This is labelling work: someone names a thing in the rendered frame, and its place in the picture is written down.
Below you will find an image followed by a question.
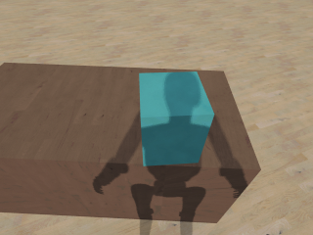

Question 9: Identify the pedestal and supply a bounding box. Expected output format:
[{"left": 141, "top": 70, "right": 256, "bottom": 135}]
[{"left": 0, "top": 63, "right": 261, "bottom": 223}]

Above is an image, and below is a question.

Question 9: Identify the carton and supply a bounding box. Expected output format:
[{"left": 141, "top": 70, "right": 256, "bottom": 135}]
[{"left": 139, "top": 71, "right": 214, "bottom": 166}]

